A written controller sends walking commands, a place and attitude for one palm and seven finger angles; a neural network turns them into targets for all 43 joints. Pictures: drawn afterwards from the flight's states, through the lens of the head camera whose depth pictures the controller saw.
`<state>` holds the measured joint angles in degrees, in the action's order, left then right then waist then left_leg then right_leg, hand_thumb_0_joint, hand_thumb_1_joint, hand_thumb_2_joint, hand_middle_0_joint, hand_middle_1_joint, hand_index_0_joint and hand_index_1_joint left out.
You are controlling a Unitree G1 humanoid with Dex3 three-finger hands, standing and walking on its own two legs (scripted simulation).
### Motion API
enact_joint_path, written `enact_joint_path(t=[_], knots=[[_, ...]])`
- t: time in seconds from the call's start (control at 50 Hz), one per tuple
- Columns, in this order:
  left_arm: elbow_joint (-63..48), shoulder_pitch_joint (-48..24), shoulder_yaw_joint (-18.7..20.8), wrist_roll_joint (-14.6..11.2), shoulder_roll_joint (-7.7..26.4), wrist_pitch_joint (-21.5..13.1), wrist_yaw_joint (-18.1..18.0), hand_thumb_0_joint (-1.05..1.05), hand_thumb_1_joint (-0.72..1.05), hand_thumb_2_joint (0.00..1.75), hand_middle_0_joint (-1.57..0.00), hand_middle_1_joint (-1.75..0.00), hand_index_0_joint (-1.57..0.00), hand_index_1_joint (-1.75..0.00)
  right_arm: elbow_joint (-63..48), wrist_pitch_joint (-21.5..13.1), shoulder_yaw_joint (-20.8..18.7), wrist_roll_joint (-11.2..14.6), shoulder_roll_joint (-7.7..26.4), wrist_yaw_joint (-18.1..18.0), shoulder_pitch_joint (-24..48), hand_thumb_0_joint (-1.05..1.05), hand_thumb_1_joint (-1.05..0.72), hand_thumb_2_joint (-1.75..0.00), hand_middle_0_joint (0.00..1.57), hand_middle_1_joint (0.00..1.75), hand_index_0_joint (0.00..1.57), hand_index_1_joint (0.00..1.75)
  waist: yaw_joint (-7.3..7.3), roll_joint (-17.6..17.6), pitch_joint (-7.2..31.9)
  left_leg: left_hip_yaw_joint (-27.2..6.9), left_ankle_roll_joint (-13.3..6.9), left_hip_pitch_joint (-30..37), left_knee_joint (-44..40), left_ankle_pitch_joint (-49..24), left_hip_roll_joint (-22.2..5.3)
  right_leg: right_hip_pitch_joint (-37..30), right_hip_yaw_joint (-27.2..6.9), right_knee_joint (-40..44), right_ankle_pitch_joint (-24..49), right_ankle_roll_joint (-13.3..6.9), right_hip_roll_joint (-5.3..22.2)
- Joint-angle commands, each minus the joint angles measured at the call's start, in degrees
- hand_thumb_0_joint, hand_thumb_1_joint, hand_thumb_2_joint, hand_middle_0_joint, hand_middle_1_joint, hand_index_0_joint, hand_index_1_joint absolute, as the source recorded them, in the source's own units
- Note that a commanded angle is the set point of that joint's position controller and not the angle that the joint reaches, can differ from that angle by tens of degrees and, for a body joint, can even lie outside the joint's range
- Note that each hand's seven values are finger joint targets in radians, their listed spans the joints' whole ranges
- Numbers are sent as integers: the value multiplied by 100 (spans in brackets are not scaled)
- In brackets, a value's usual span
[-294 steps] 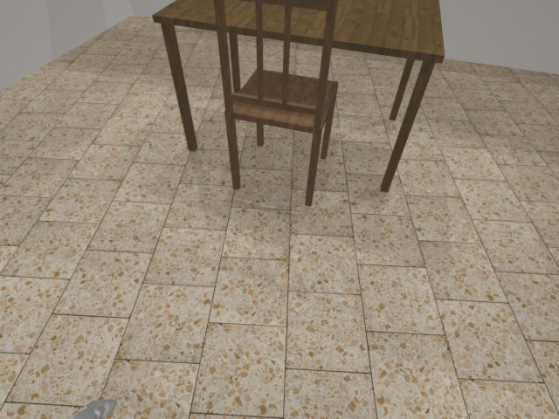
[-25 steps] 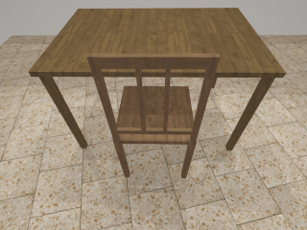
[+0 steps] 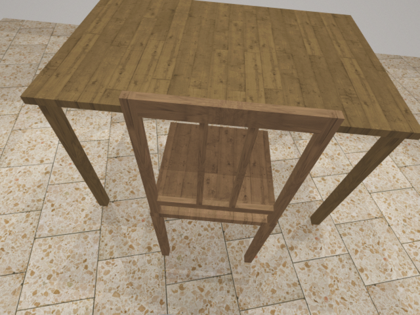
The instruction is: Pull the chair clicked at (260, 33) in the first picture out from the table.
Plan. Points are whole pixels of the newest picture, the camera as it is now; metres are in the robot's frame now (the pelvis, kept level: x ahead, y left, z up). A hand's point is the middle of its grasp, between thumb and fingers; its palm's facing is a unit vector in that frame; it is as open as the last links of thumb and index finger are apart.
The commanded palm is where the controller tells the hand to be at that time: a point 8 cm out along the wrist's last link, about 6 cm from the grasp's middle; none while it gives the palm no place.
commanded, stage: come to a stop and stand still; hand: left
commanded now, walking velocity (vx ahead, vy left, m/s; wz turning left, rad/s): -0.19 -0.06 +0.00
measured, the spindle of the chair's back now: (201, 169) +0.45 +0.06 -0.05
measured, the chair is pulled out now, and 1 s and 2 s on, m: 0.00 0.00 0.00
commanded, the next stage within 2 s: look again from close up in 0.76 s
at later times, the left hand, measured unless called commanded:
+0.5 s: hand out of the picture +0.02 +0.10 -0.17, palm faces +0.02 -0.97 -0.23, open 7.3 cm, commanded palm none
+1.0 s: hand out of the picture -0.05 +0.08 -0.17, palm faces +0.05 -0.98 -0.18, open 7.4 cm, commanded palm none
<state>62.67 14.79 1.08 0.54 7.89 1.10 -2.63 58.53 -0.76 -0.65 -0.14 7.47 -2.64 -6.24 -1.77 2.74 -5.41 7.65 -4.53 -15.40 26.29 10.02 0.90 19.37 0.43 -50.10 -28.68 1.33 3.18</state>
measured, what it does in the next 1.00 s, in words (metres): steps on the spot: right foot, then left foot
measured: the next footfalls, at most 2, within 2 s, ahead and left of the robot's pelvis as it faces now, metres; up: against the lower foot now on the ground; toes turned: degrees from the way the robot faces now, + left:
right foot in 0.26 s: +0.02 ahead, -0.17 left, +0.00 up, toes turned -2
left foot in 0.48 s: +0.00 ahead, +0.06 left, +0.00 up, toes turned +2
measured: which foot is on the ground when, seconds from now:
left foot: down 0.00-0.26, up 0.28-0.46, down 0.48-1.00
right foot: up 0.00-0.24, down 0.26-1.00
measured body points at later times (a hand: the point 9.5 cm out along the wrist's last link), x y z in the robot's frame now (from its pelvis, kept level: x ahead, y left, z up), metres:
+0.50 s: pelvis -0.01 -0.08 +0.00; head +0.00 -0.09 +0.45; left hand +0.02 +0.15 -0.15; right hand -0.02 -0.31 -0.17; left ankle -0.03 +0.06 -0.74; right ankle -0.02 -0.17 -0.74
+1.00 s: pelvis -0.03 -0.07 +0.00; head -0.02 -0.08 +0.45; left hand -0.05 +0.14 -0.16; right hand -0.02 -0.30 -0.17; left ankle -0.04 +0.06 -0.74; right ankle -0.02 -0.17 -0.74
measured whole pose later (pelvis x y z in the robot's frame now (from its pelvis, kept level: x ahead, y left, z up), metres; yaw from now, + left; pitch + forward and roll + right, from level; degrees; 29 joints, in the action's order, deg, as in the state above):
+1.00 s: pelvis -0.03 -0.07 +0.00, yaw +2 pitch -1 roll -1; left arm 64.2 18.2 -0.3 1.1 5.8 -1.6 -2.3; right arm 61.3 0.1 -0.6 -0.6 9.5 -1.2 -17.0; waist 0.9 -2.8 -2.0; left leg -0.1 0.8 -13.0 31.2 16.2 -2.4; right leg 12.7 5.0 -28.5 -14.7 -2.2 -1.1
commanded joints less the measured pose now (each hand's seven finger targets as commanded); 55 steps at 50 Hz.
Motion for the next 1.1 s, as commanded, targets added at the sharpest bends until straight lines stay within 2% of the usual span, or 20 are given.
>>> enact_joint_path(t=[0.0, 0.1, 0.18, 0.2, 0.22, 0.24, 0.26, 0.3, 0.34, 0.42, 0.48, 0.54, 0.66, 0.82, 0.84, 0.86, 0.9, 0.98, 1.02, 1.08], knots=[[-201, 704, 149, 52, 433, 161, -17, 0, 90, 90, -20, -30, -20, -30, -133, 116, -270, -37, 965, -30, -482, 0, -90, -90, 20, 30, 20, 30, 126, -695, 890, -1243, -688, 602, -711, -3320, -1915, -42, -29, -191, 104, 52, 10], [-476, 386, 211, 58, 432, 178, 22, 0, 90, 90, -20, -30, -20, -30, -286, 201, -354, -108, 1032, 41, -274, 0, -90, -90, 20, 30, 20, 30, 149, -1229, 688, -1187, -569, 171, -755, -2113, -1797, -99, 22, 57, 206, -4, -63], [-415, 646, 174, 71, 462, 65, 22, 0, 90, 90, -20, -30, -20, -30, -278, 241, -367, -84, 1032, 107, -357, 0, -90, -90, 20, 30, 20, 30, 31, -1064, 826, -1106, -217, 18, -475, -558, -1458, -877, 253, 1901, 1280, -14, -124], [-397, 709, 169, 95, 619, 16, 8, 0, 90, 90, -20, -30, -20, -30, -257, 239, -353, -36, 894, 132, -433, 0, -90, -90, 20, 30, 20, 30, 6, -555, 749, -974, 18, -243, -132, -2, -1196, -1180, 42, 2644, 1726, -31, -3], [-482, 462, 156, 134, 897, -63, -12, 0, 90, 90, -20, -30, -20, -30, -284, 267, -307, 19, 588, 150, -614, 0, -90, -90, 20, 30, 20, 30, 186, 424, 620, -674, 375, -430, 402, 913, -683, -914, -1037, 3297, 1620, -289, 769], [-594, 129, 164, 118, 1231, -76, 10, 0, 90, 90, -20, -30, -20, -30, -372, 318, -254, 22, 416, 171, -547, 0, -90, -90, 20, 30, 20, 30, 262, 1123, 285, -430, 587, -392, 747, 1574, -255, -172, -1686, 3701, 1480, -722, 1482], [-692, -55, 155, 104, 1316, -62, 30, 0, 90, 90, -20, -30, -20, -30, -357, 348, -281, -18, 544, 189, -510, 0, -90, -90, 20, 30, 20, 30, 227, 788, 340, -594, 581, 14, 1187, 1692, -257, 307, -1612, 3863, 939, -1007, 1585], [-674, -275, 179, 97, 1190, -81, 17, 0, 90, 90, -20, -30, -20, -30, -262, 373, -256, -43, 520, 189, -519, 0, -90, -90, 20, 30, 20, 30, 259, 1004, 211, -711, 530, -129, 1456, 1470, -298, 218, -1387, 3763, 1305, -1013, 1242], [-605, -277, 137, 58, 1038, -96, 35, 0, 90, 90, -20, -30, -20, -30, -48, 322, -226, -38, 521, 184, -794, 0, -90, -90, 20, 30, 20, 30, 305, 710, 284, -679, 533, -51, 1493, 1099, -269, -102, -915, 3472, 1946, -934, 931], [-407, -30, 114, 19, 922, -140, 51, 0, 90, 90, -20, -30, -20, -30, 163, 218, -125, -27, 423, 128, -1003, 0, -90, -90, 20, 30, 20, 30, 251, 443, 283, -660, 578, 352, 266, 621, -290, -432, -686, 3137, 2349, -751, 787], [-258, 92, 53, -51, 676, -167, 53, 0, 90, 90, -20, -30, -20, -30, 347, 56, -29, -46, 569, 58, -1177, 0, -90, -90, 20, 30, 20, 30, 146, -331, 479, -1160, 421, 717, -521, -1088, -760, -717, -398, 2747, 2691, -395, 308], [-70, 181, 47, -52, 702, -171, 46, 0, 90, 90, -20, -30, -20, -30, 500, 16, 2, -35, 565, 30, -1113, 0, -90, -90, 20, 30, 20, 30, 69, -829, 751, -1065, 397, 738, -474, -1498, -797, -1209, -271, 2686, 3029, -335, 312], [85, 157, 17, -30, 669, -149, 72, 0, 90, 90, -20, -30, -20, -30, 562, 106, 13, -32, 474, 37, -1217, 0, -90, -90, 20, 30, 20, 30, 126, -357, 98, -971, 463, 405, -751, 29, -635, -914, -412, 3237, 1748, -334, 301], [151, 332, 15, -7, 564, -160, 80, 0, 90, 90, -20, -30, -20, -30, 551, 113, 15, -46, 429, 52, -1408, 0, -90, -90, 20, 30, 20, 30, 177, -94, -105, -905, 425, 493, -771, 273, -528, -541, -514, 3519, 1009, -321, 277], [238, 887, 4, 88, 735, -406, -161, 0, 90, 90, -20, -30, -20, -30, 235, -55, -16, -39, 675, 133, -792, 0, -90, -90, 20, 30, 20, 30, -100, 66, -172, -628, 588, -233, 604, 377, -527, -893, -820, 3170, 4257, 10, 704], [-27, 775, 64, 64, 1015, -455, -136, 0, 90, 90, -20, -30, -20, -30, -4, 0, -11, -22, 349, 137, -1197, 0, -90, -90, 20, 30, 20, 30, 237, 130, 571, -847, 495, -134, 874, 1198, -412, -1195, -1165, 3164, 4076, -318, 1158], [-167, 349, 57, 69, 966, -432, -53, 0, 90, 90, -20, -30, -20, -30, 83, 34, -23, -46, 306, 156, -1452, 0, -90, -90, 20, 30, 20, 30, 397, -259, 856, -629, 473, 303, 609, 934, -375, -839, -729, 3161, 2543, -764, 972], [-262, 378, 4, 32, 517, -350, -11, 0, 90, 90, -20, -30, -20, -30, 63, -56, -9, -66, 473, 153, -1625, 0, -90, -90, 20, 30, 20, 30, 353, -182, 240, -968, 337, 150, -32, 303, -592, -252, -345, 2932, 1027, -480, 343], [-250, 460, 2, 43, 519, -287, 19, 0, 90, 90, -20, -30, -20, -30, 33, -79, 19, -74, 466, 146, -1445, 0, -90, -90, 20, 30, 20, 30, 230, -653, -70, -1152, 294, -227, -357, 417, -613, -334, -299, 2788, 970, -427, 211], [-197, 604, -24, 27, 489, -287, 45, 0, 90, 90, -20, -30, -20, -30, 10, -112, 39, -55, 535, 124, -1423, 0, -90, -90, 20, 30, 20, 30, 171, -366, -66, -1182, 256, -261, -499, 413, -602, -516, -252, 2725, 1218, -384, 184]])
